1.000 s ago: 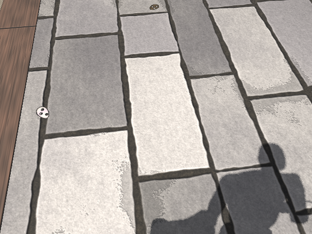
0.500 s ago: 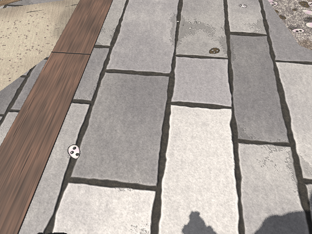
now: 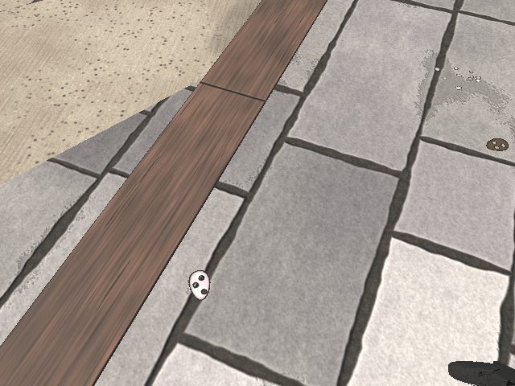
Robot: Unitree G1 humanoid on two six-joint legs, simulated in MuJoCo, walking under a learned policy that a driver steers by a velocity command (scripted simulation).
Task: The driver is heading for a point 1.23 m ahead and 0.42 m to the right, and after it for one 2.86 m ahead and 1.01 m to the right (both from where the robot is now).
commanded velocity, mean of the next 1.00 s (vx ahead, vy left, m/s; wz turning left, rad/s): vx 0.50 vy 0.00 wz -0.30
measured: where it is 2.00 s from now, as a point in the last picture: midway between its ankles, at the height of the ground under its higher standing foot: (403, 206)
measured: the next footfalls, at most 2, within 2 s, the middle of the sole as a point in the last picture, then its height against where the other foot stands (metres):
right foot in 0.46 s outside the picture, level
left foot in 0.94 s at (282, 278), level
